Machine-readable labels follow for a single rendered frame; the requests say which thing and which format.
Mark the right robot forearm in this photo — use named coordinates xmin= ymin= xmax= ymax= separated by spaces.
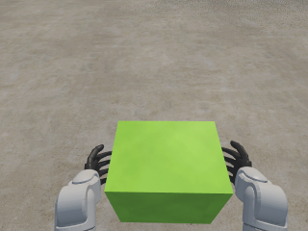
xmin=234 ymin=167 xmax=288 ymax=231

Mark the left robot forearm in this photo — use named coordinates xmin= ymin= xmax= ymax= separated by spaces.
xmin=54 ymin=169 xmax=101 ymax=231

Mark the robot right hand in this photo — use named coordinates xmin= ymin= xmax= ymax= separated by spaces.
xmin=221 ymin=141 xmax=252 ymax=185

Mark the carton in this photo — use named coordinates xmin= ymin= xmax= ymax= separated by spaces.
xmin=104 ymin=120 xmax=233 ymax=224

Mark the robot left hand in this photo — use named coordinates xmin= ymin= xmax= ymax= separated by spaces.
xmin=84 ymin=144 xmax=113 ymax=186

